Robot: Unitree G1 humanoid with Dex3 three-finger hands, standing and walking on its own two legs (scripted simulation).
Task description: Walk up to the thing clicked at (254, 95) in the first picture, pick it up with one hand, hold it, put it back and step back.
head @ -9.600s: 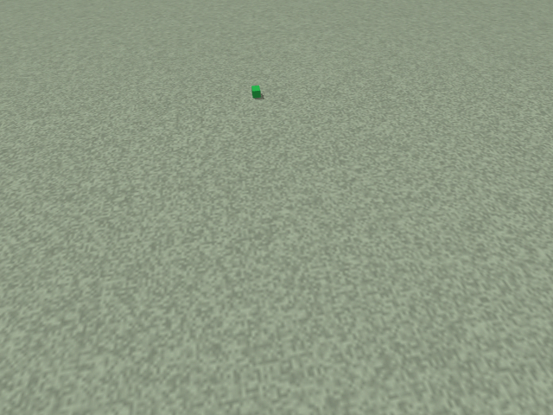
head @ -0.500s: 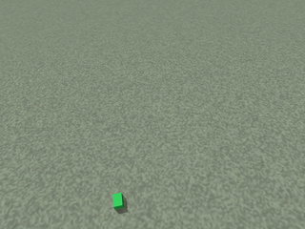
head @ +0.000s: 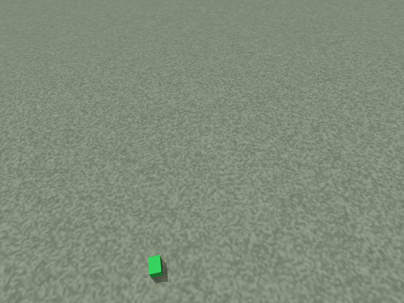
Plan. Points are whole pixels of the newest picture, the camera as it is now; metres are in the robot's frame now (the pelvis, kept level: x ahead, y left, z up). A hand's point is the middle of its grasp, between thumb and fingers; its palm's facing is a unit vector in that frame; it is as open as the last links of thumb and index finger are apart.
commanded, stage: stand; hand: left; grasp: from above
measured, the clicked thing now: (155, 266) +0.44 +0.27 -0.76
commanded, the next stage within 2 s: rise first in 0.26 s
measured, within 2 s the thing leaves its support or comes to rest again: neither
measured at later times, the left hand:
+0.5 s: hand out of the picture +0.11 +0.25 -0.16, palm faces +0.04 -0.94 -0.33, open 7.8 cm
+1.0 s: hand out of the picture +0.11 +0.27 -0.22, palm faces -0.13 -0.88 -0.46, open 13.7 cm
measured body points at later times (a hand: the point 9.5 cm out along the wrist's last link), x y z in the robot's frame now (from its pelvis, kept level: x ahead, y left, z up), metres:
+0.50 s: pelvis -0.01 +0.00 -0.01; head +0.04 +0.00 +0.44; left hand +0.11 +0.30 -0.13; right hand +0.08 -0.28 -0.14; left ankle -0.01 +0.14 -0.75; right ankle -0.01 -0.11 -0.75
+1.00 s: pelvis -0.02 +0.02 -0.07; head +0.06 +0.03 +0.37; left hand +0.12 +0.31 -0.19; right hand +0.13 -0.24 -0.17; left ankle -0.01 +0.14 -0.75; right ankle -0.01 -0.11 -0.75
